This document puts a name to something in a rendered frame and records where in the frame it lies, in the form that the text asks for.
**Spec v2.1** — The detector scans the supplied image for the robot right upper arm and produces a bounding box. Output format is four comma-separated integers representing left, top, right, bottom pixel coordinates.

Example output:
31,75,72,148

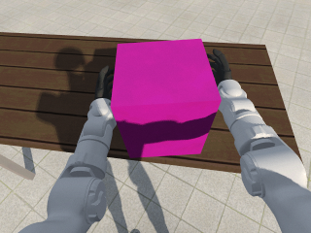
240,145,311,233

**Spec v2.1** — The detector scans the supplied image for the table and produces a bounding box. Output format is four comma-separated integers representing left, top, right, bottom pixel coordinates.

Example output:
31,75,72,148
0,32,308,181

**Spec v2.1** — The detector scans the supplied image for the left robot hand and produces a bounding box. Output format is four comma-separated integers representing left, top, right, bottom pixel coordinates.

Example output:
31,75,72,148
94,65,115,100

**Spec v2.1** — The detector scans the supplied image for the robot left forearm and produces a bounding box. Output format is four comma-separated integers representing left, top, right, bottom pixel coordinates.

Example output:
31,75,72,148
47,98,117,215

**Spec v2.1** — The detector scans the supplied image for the right robot hand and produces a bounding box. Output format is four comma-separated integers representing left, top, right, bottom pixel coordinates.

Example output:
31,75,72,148
206,49,233,87

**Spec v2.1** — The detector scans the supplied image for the robot left upper arm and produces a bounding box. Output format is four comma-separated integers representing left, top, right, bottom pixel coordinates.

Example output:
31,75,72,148
18,177,107,233

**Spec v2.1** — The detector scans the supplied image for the carton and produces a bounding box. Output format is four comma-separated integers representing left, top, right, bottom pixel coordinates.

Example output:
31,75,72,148
110,38,222,158

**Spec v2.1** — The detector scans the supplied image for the robot right forearm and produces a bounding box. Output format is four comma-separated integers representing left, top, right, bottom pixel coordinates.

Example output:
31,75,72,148
218,80,307,185

